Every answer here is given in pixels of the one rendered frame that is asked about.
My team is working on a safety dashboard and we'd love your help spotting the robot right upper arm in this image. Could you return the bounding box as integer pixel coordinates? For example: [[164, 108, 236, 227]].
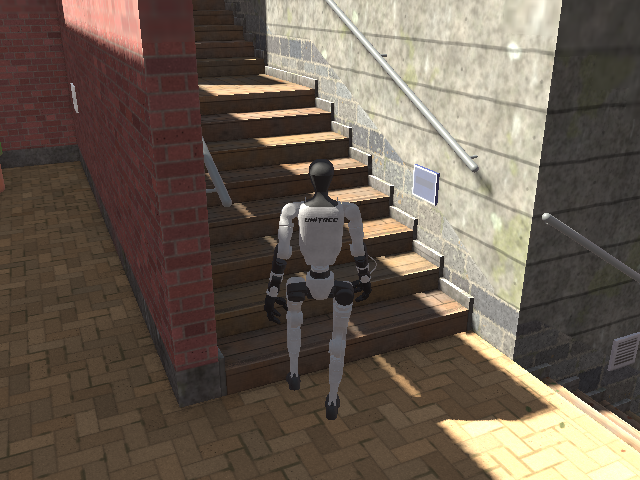
[[342, 202, 365, 257]]

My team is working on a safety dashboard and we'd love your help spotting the right robot shin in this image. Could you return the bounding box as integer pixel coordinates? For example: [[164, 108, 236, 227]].
[[328, 340, 346, 406]]

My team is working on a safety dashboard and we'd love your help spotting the robot right hand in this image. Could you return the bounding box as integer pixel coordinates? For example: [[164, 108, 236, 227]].
[[351, 279, 372, 302]]

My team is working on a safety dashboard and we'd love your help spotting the robot left foot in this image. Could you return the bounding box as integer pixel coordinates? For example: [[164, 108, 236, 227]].
[[286, 372, 301, 391]]

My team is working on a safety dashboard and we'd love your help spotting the robot left upper arm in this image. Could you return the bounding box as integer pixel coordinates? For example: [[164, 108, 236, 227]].
[[277, 202, 300, 260]]

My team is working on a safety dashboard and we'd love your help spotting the robot left forearm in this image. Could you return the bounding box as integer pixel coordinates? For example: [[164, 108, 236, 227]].
[[266, 244, 287, 297]]

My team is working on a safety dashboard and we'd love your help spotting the robot left hand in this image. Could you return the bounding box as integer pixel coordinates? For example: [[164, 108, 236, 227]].
[[264, 295, 288, 324]]

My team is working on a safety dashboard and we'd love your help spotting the robot right forearm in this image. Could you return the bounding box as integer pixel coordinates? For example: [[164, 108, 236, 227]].
[[354, 242, 371, 283]]

